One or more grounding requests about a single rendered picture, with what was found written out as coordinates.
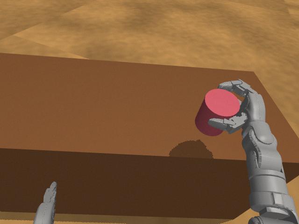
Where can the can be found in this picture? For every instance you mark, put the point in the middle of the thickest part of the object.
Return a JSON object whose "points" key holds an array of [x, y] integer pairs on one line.
{"points": [[219, 104]]}

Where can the right robot arm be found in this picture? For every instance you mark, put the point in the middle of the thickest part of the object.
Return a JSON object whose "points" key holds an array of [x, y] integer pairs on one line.
{"points": [[269, 194]]}

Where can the right robot hand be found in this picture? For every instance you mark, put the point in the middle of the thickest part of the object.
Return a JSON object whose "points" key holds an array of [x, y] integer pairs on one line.
{"points": [[251, 109]]}

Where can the left robot hand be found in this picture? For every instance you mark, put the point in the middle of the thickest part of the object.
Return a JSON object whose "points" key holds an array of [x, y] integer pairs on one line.
{"points": [[46, 210]]}

